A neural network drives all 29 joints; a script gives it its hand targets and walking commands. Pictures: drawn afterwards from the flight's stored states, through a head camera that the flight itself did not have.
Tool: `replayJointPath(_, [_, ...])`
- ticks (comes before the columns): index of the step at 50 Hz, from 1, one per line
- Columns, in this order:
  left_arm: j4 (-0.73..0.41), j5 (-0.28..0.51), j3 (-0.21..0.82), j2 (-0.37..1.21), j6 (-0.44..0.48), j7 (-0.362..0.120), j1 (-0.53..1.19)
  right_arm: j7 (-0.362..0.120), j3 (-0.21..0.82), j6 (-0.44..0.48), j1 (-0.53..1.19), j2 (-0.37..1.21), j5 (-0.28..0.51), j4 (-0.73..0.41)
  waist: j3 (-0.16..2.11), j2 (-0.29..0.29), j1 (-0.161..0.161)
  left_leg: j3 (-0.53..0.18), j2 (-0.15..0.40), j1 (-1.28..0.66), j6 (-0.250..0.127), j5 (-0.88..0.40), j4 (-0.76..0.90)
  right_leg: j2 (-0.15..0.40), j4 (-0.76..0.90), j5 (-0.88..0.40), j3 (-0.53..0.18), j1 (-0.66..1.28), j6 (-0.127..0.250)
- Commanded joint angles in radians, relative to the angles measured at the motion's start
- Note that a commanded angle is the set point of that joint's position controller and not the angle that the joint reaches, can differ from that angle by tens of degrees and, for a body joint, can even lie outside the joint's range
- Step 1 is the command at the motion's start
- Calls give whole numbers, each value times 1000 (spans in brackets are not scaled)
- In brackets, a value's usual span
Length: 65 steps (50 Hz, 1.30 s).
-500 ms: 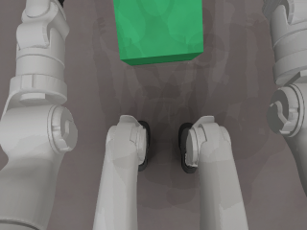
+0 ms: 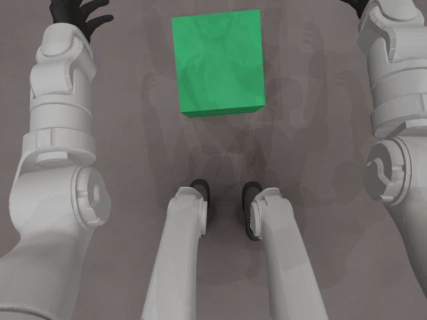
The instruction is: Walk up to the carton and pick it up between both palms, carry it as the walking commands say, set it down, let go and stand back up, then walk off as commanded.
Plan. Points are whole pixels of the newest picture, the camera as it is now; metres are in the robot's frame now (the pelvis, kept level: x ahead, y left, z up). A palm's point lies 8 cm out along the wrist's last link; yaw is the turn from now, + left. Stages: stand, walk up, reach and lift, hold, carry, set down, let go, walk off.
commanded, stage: set down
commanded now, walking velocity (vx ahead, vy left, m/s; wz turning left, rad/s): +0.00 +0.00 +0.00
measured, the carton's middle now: (219, 71) +0.57 +0.03 -0.50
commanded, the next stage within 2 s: let go in 0.30 s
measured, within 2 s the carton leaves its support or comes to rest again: neither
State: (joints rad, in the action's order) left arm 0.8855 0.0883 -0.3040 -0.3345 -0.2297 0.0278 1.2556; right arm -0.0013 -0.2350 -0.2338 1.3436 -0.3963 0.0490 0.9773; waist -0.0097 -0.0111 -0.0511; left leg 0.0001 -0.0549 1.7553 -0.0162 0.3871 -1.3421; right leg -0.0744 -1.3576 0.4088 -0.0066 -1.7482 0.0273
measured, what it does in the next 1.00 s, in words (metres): rises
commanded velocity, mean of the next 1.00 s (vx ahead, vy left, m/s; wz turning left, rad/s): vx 0.00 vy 0.00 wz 0.00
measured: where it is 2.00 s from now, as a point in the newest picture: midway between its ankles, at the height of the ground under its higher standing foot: (225, 219)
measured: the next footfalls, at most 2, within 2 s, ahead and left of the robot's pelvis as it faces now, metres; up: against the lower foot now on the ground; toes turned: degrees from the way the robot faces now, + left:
none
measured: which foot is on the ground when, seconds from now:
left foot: down 0.00-1.00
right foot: down 0.00-1.00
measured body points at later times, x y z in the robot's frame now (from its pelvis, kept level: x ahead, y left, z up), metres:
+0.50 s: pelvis +0.03 +0.00 +0.09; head +0.35 +0.01 +0.41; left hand +0.53 +0.23 -0.04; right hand +0.55 -0.19 -0.04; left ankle +0.09 +0.10 -0.56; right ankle +0.08 -0.10 -0.56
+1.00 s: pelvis +0.08 +0.01 +0.16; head +0.22 +0.01 +0.59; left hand +0.33 +0.24 +0.07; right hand +0.36 -0.21 +0.07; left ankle +0.09 +0.10 -0.56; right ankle +0.08 -0.10 -0.56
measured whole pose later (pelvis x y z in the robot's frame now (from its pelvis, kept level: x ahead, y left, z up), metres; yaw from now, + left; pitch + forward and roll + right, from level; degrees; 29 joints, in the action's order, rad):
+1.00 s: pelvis +0.08 +0.01 +0.16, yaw +0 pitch +17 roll +0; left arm 0.53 0.00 -0.10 -0.19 -0.03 -0.07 0.07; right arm -0.03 -0.13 -0.03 0.12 -0.18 -0.02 0.57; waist 0.01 0.01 -0.03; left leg -0.04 -0.06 0.62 -0.03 0.24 -0.57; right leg -0.06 -0.57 0.26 -0.04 -0.61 0.02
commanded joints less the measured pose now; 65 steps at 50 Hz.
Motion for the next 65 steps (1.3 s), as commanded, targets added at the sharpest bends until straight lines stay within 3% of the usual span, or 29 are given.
replayJointPath(1, [-115,-8,-18,-141,25,-7,239,-8,-20,25,269,-123,-8,-112,1106,-40,-20,8,5,-614,40,-360,168,13,175,-359,-30,700,-33])
replayJointPath(9, [-91,-50,-38,-87,46,-28,190,-32,-58,48,208,-94,-47,-84,986,-34,-12,-16,19,-734,41,-390,360,28,366,-389,-39,778,-38])
replayJointPath(17, [-78,-167,-114,-22,73,-40,110,-46,-137,73,110,-35,-144,-64,903,-24,-9,-27,20,-791,58,-398,429,27,441,-397,-28,789,-39])
replayJointPath(21, [-166,-190,-95,-49,84,-44,7,-17,-138,82,-7,-20,-166,-174,1082,-14,4,-26,16,-934,46,-543,428,21,455,-564,-33,943,-43])
replayJointPath(25, [-288,-178,-25,-58,92,-67,-174,12,-80,83,-190,3,-164,-331,1270,4,3,-39,14,-1103,38,-770,436,20,456,-787,-46,1093,-50])
replayJointPath(27, [-356,-170,11,-56,93,-74,-301,13,-40,89,-307,10,-147,-406,1294,8,-2,-60,21,-1210,38,-876,449,22,480,-821,-48,1086,-48])
replayJointPath(29, [-391,-153,35,-44,99,-80,-395,7,-11,100,-389,20,-122,-452,1234,6,-5,-75,31,-1260,37,-895,472,27,514,-787,-50,1048,-43])
replayJointPath(37, [-355,-95,89,19,160,-112,-732,-15,29,154,-749,100,-94,-410,813,10,17,-76,49,-1247,38,-670,626,45,666,-558,-50,1084,-39])
replayJointPath(46, [-417,-89,165,51,213,-95,-1067,-26,71,216,-1099,119,-79,-473,478,14,29,-66,53,-1389,33,-406,778,57,809,-344,-47,1287,-35])
replayJointPath(55, [-535,-86,208,45,224,-86,-1368,-37,139,238,-1403,115,-51,-581,246,20,32,-63,46,-1544,35,-395,893,57,918,-377,-48,1523,-25])
replayJointPath(65, [-564,-71,243,27,145,-101,-1430,-63,180,156,-1512,104,-48,-655,-1,5,60,-42,38,-1633,21,-270,951,71,980,-289,-39,1619,-24])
